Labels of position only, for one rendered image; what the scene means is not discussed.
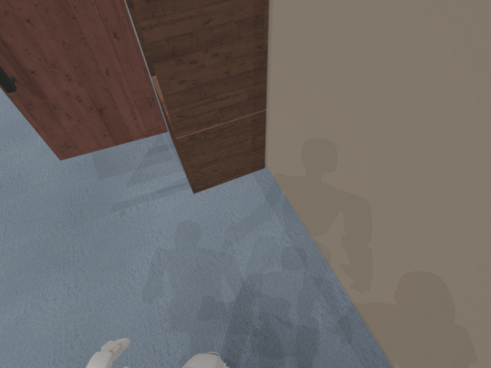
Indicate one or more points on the handle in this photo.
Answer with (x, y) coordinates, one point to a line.
(8, 83)

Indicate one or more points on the robot left hand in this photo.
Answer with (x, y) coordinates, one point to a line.
(108, 354)

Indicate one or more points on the cupboard door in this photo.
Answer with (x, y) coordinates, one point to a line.
(81, 79)

